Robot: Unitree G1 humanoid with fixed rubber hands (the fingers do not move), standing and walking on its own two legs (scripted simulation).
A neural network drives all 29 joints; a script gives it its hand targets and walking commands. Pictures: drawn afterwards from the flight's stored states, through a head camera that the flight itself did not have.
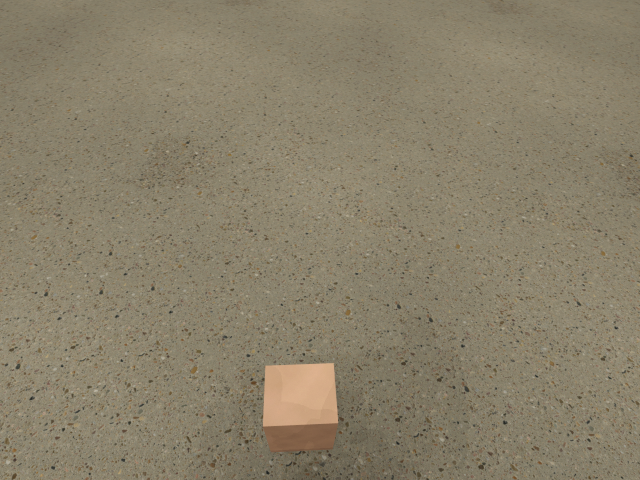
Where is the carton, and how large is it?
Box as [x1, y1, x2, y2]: [263, 363, 337, 451]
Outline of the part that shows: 333,363 265,366 263,428 271,451 332,448 337,426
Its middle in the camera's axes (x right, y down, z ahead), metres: -0.05 +0.47 +1.06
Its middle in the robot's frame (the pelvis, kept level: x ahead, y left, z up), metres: +0.40 +0.03 -0.64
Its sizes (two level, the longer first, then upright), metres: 0.179 0.148 0.265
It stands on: the floor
